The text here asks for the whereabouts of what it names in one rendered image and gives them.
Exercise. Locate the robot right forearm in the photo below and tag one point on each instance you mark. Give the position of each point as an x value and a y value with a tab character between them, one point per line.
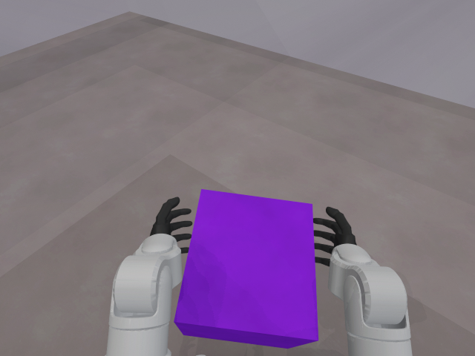
375	303

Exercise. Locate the left robot hand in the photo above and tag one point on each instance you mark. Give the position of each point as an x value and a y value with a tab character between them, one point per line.
165	216

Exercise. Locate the carton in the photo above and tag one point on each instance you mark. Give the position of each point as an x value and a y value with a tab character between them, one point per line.
250	272

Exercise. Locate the right robot hand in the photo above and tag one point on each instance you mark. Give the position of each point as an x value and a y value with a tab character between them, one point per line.
343	233

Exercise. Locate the robot left forearm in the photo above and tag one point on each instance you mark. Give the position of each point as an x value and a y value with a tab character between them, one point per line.
141	298

